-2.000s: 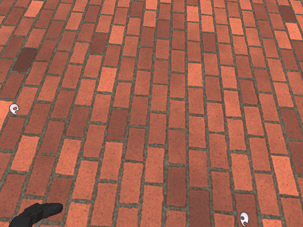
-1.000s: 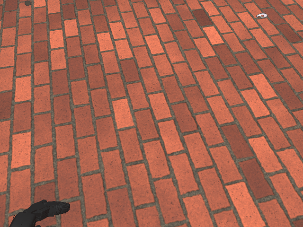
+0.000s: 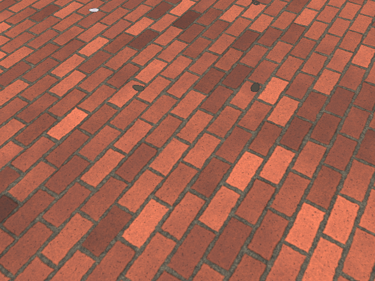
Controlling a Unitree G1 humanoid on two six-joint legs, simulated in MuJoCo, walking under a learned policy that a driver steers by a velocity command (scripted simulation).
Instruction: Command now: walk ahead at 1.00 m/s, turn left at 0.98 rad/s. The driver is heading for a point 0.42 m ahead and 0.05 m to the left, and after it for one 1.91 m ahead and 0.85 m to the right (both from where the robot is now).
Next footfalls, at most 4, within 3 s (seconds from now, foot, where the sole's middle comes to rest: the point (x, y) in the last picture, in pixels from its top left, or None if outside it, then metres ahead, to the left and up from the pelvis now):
0.32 left None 0.44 0.08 -0.77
0.76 right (185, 181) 0.87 0.04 -0.77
1.18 left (157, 107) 1.30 0.17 -0.77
1.64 right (231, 72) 1.55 -0.21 -0.77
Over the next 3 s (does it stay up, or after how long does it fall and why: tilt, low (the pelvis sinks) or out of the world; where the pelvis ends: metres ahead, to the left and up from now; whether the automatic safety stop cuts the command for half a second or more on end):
stays up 1.82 -0.38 -0.02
